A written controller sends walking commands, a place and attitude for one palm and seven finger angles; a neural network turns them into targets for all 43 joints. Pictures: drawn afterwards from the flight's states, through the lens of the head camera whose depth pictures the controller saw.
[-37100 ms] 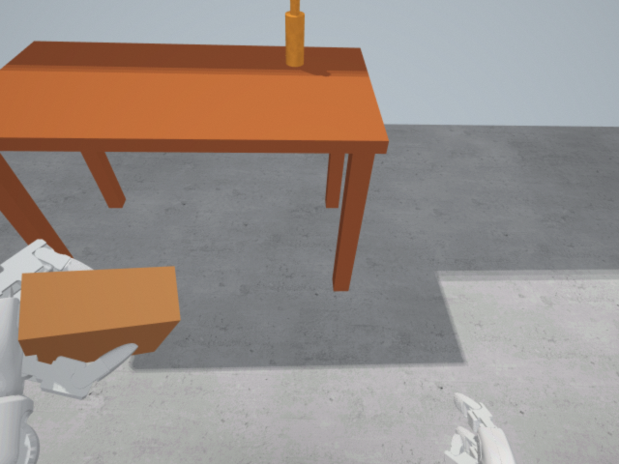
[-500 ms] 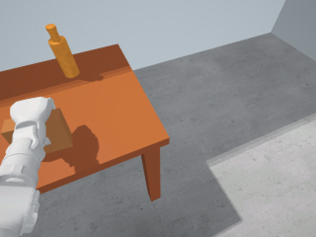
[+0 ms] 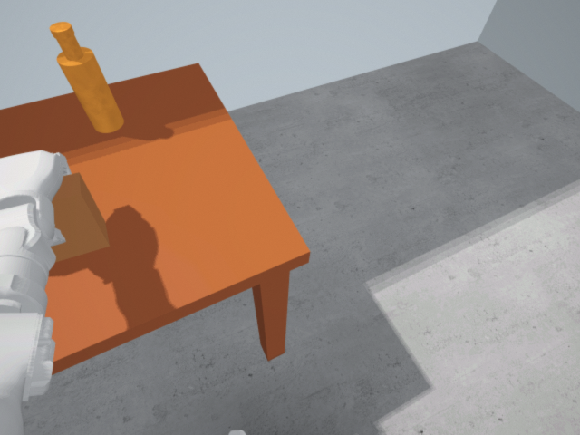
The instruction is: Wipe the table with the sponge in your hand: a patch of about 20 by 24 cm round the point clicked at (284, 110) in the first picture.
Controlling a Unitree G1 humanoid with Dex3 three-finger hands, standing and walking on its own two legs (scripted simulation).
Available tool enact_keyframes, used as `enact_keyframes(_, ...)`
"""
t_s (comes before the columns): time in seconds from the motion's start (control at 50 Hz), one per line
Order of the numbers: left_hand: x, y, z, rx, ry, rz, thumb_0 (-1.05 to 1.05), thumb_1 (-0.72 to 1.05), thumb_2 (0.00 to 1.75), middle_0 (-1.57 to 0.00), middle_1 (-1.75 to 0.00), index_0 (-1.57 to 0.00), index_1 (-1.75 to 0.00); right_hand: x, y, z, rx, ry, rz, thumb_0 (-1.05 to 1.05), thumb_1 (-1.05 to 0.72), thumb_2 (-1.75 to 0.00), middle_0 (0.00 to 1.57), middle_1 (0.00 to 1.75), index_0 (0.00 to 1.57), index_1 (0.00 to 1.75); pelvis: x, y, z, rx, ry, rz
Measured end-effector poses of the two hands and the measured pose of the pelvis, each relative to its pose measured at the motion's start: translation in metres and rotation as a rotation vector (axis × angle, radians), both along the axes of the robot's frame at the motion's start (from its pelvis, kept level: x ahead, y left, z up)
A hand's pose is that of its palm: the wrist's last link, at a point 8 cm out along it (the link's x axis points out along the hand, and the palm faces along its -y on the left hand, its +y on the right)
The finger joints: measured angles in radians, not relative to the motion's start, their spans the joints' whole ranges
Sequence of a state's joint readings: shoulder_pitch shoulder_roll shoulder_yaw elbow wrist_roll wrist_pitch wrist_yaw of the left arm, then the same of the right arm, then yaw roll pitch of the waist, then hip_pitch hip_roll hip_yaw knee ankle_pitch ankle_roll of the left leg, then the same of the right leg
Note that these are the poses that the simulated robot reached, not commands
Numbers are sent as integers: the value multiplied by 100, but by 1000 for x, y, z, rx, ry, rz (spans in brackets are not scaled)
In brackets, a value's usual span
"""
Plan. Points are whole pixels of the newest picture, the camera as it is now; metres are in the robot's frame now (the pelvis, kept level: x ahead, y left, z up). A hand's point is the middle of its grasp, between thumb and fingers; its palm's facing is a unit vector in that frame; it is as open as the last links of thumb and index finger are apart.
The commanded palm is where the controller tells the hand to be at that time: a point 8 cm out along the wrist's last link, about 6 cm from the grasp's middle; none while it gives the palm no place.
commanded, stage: wipe forward along the first lane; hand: left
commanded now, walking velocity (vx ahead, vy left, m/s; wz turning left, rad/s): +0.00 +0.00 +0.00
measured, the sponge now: (51, 232) +0.41 +0.36 +0.00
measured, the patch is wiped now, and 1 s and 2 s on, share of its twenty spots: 0.50 0.65 0.80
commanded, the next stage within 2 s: slide across to the middle lane in 0.26 s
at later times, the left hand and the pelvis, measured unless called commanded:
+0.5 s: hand (41, 180) +0.47 +0.37 +0.06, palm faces -0.18 +0.06 -0.98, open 9.7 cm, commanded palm +0.47 +0.34 +0.10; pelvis +0.01 +0.01 +0.00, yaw +0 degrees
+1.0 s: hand (89, 172) +0.48 +0.30 +0.06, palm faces -0.13 +0.02 -0.99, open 9.7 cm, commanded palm +0.48 +0.29 +0.10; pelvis +0.03 +0.00 +0.01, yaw +0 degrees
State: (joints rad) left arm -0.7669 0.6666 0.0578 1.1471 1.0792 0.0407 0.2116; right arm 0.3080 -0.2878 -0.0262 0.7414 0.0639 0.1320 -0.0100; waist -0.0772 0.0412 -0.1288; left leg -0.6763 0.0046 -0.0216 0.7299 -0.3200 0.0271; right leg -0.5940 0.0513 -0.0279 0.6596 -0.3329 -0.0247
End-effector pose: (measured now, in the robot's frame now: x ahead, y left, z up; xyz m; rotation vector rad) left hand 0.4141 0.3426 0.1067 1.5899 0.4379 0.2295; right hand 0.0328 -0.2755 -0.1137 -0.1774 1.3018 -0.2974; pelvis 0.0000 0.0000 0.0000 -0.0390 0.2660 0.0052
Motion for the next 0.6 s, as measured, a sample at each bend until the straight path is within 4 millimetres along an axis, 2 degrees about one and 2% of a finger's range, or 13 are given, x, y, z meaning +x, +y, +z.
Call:
enact_keyframes(0.24, 18, 9, 0, 2, 6, 6, 2, -53, 110, -81, -135, -81, -138, 5, 14, -2, 2, 16, 12, 0, -91, -90, 20, 30, 21, 30, 3, 9, -3, -7, 28, 4)
enact_keyframes(0.4, 37, 19, 4, 11, 22, 28, 2, -53, 110, -80, -135, -80, -139, -5, 13, 1, -21, 51, 2, 0, -91, -90, 20, 30, 21, 30, 4, 10, -5, -13, 54, 4)
enact_keyframes(0.6, 48, 6, 7, 8, 13, -16, 1, -51, 110, -79, -137, -78, -141, -23, 14, 3, -19, 134, -37, 0, -91, -90, 20, 30, 20, 30, 16, 12, 0, -14, 45, 3)
